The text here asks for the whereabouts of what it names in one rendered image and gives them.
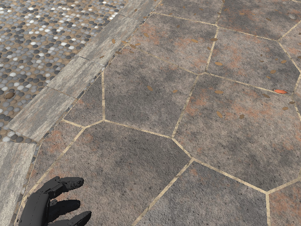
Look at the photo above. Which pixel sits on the left robot hand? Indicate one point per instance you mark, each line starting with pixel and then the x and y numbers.
pixel 40 211

